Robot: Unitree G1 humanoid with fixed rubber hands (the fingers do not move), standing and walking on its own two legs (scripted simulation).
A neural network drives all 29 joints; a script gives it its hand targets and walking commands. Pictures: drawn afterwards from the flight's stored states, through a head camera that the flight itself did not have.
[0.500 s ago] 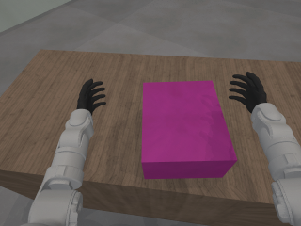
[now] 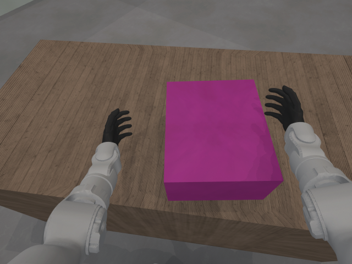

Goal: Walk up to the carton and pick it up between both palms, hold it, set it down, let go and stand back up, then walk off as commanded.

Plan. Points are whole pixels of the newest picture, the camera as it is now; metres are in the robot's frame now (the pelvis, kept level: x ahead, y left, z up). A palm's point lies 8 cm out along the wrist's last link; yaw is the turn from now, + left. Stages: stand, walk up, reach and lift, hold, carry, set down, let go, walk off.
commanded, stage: reach and lift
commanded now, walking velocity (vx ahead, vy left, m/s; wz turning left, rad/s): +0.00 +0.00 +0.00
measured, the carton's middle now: (212, 137) +0.44 -0.02 -0.05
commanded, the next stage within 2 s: none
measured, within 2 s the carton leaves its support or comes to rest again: neither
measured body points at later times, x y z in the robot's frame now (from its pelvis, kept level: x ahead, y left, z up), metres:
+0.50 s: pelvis -0.01 +0.00 -0.04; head +0.11 -0.02 +0.39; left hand +0.40 +0.21 -0.04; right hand +0.47 -0.20 -0.02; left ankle -0.02 +0.12 -0.73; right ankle +0.02 -0.10 -0.73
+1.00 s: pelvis -0.02 +0.00 -0.04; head +0.09 -0.01 +0.40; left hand +0.40 +0.19 -0.03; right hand +0.46 -0.16 -0.02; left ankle -0.02 +0.12 -0.73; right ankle +0.02 -0.10 -0.73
